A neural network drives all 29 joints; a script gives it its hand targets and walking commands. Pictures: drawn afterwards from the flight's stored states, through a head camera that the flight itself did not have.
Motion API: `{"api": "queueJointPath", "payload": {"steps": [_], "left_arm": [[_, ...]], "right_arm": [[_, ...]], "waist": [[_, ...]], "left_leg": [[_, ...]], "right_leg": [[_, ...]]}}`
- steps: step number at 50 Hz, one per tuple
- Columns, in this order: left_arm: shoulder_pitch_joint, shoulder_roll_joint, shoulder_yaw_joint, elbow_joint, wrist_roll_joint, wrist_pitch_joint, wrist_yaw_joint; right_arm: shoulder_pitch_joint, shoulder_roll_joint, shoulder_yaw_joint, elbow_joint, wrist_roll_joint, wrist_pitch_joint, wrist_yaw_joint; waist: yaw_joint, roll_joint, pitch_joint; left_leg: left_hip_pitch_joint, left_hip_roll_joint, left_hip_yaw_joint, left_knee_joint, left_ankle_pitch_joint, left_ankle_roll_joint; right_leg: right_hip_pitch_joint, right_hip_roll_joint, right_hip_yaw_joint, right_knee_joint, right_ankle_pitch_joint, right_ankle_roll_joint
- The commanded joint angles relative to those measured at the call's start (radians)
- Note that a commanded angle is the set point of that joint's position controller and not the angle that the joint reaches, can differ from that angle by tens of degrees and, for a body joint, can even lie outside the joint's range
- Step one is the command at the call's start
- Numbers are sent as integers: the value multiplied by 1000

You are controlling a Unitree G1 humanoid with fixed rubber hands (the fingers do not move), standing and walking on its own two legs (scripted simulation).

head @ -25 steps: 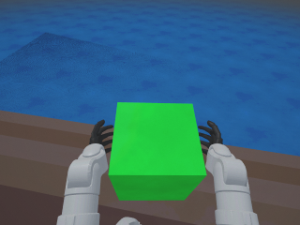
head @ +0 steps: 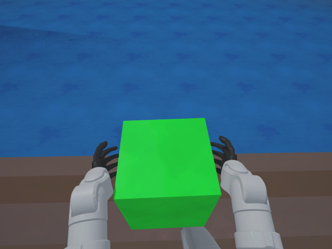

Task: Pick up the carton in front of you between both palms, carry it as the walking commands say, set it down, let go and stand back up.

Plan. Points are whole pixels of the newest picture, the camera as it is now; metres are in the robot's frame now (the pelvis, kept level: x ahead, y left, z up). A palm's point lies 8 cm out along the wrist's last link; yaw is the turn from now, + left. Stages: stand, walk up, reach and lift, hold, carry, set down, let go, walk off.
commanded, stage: carry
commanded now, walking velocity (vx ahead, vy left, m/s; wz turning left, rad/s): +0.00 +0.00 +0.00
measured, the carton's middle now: (166, 176) +0.32 -0.03 -0.03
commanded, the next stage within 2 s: none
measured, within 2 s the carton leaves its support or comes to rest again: neither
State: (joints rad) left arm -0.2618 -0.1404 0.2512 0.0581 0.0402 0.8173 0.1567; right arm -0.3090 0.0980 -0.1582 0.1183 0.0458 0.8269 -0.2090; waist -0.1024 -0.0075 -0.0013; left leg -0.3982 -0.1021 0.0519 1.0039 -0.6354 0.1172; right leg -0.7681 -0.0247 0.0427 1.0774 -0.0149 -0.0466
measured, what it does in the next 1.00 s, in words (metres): goes down: right foot 0.15 m lower, then left foot 0.15 m lower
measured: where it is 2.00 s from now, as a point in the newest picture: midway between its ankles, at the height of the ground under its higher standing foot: (154, 140)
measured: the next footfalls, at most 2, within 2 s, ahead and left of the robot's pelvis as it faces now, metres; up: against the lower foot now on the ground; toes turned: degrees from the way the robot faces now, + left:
right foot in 0.14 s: +0.27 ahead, -0.08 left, -0.15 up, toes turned +1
left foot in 0.52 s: +0.58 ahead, +0.04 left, -0.30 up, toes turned +2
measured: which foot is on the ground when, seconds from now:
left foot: down 0.00-0.14, up 0.16-0.50, down 0.52-0.88, up 0.90-1.00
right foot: up 0.00-0.12, down 0.14-0.52, up 0.54-0.86, down 0.88-1.00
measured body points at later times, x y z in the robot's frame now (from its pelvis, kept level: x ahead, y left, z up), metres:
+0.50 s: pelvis +0.41 -0.02 -0.20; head +0.41 -0.03 +0.25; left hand +0.73 +0.13 -0.13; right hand +0.73 -0.18 -0.15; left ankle +0.55 +0.06 -0.91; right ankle +0.24 -0.08 -0.80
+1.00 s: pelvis +0.82 -0.06 -0.42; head +0.81 -0.05 +0.03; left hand +1.12 +0.13 -0.35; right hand +1.16 -0.18 -0.35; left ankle +0.75 +0.05 -0.98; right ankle +0.83 -0.12 -1.12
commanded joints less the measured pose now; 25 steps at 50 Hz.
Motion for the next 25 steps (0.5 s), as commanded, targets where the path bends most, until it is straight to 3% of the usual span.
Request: {"api": "queueJointPath", "payload": {"steps": [1,3,4,5,6,7,8,9,10,11,12,13,14,15,16,17,18,19,21,22,23,24,25], "left_arm": [[-560,-742,-609,-105,-139,-61,-6],[-556,-714,-630,-143,-146,-67,-1],[-558,-701,-638,-147,-148,-65,4],[-540,-666,-638,-160,-155,-62,9],[-494,-635,-639,-158,-153,-54,13],[-440,-605,-626,-143,-148,-43,16],[-420,-571,-621,-125,-144,-23,17],[-446,-544,-638,-101,-168,-11,31],[-466,-558,-665,-109,-200,-8,39],[-515,-610,-682,-110,-230,-3,35],[-555,-645,-714,-121,-277,3,27],[-609,-690,-731,-135,-305,3,15],[-665,-716,-743,-146,-320,0,0],[-687,-747,-744,-133,-331,-1,-14],[-684,-771,-742,-115,-345,-6,-27],[-684,-792,-735,-114,-346,-14,-38],[-683,-803,-737,-99,-340,-21,-45],[-657,-802,-727,-94,-332,-29,-48],[-604,-776,-701,-87,-307,-43,-42],[-568,-762,-689,-75,-292,-47,-37],[-539,-734,-672,-75,-276,-48,-32],[-502,-708,-662,-78,-254,-46,-23],[-477,-681,-646,-85,-227,-39,-13]], "right_arm": [[-569,845,638,-168,220,-61,102],[-523,813,609,-165,191,-74,92],[-506,788,595,-151,172,-74,86],[-448,759,588,-150,159,-73,78],[-450,734,584,-157,140,-67,67],[-451,697,558,-160,117,-58,53],[-431,672,526,-142,82,-49,34],[-373,631,464,-109,37,-30,20],[-315,559,413,-120,12,-20,8],[-363,556,400,-128,13,-18,4],[-365,575,380,-112,13,-21,6],[-389,595,375,-116,10,-25,10],[-436,617,375,-121,14,-30,16],[-483,659,390,-128,27,-40,23],[-514,690,411,-141,37,-49,32],[-538,708,437,-154,46,-57,41],[-546,730,457,-153,50,-67,46],[-540,740,479,-162,58,-73,48],[-541,738,512,-192,69,-81,44],[-546,722,526,-218,76,-81,40],[-545,702,524,-231,70,-77,35],[-513,683,534,-230,77,-69,31],[-478,655,540,-229,74,-62,26]], "waist": [[3,44,-323],[-2,125,-290],[44,176,-361],[125,171,-403],[243,99,-414],[354,-102,-389],[321,-147,-291],[178,-186,-337],[196,-105,-379],[205,29,-301],[180,51,-367],[160,78,-333],[174,54,-297],[182,30,-281],[172,-46,-316],[188,37,-311],[200,0,-325],[199,25,-309],[220,-70,-290],[213,-121,-286],[171,-150,-363],[94,-145,-394],[-8,-35,-397]], "left_leg": [[133,132,-230,-128,476,83],[32,109,-158,-83,475,47],[4,137,-117,25,509,27],[40,143,-67,143,651,-6],[6,168,-45,359,891,-43],[-97,97,23,752,792,-93],[-368,-24,68,970,-11,-97],[-541,-7,-96,896,-1,-83],[-592,48,-156,754,31,-76],[-664,95,-214,603,107,-64],[-623,112,-242,547,129,-60],[-545,121,-209,385,235,-85],[-470,129,-169,210,257,-85],[-398,121,-124,183,290,-89],[-366,135,-93,274,471,-77],[-417,145,-119,32,719,-67],[-397,105,-61,-29,806,-61],[-294,85,-21,-171,953,-74],[-81,43,62,-355,981,-84],[36,17,108,-418,1024,-85],[202,1,130,-271,1173,-60],[265,-6,129,-307,1051,-52],[398,-3,114,-403,918,-39]], "right_leg": [[175,69,-141,-345,350,9],[381,97,-190,-486,392,8],[530,102,-206,-357,538,-16],[608,118,-215,-372,432,-21],[748,101,-192,-470,315,-47],[854,85,-166,-604,245,-100],[913,-37,-16,-436,494,-126],[1044,-173,298,-352,720,-169],[995,-253,536,-415,358,-287],[914,-248,596,-394,253,-298],[870,-277,654,-374,181,-275],[727,-281,619,-410,210,-293],[620,-269,592,-454,149,-291],[563,-236,536,-474,180,-270],[568,-213,470,-402,232,-228],[582,-88,348,-269,29,-182],[611,-48,290,-225,35,-166],[527,1,213,-193,-46,-145],[445,31,112,-181,-101,-128],[387,57,53,-153,-130,-109],[339,30,11,-28,-76,-82],[350,10,-15,76,82,-54],[304,-20,-36,238,326,-15]]}}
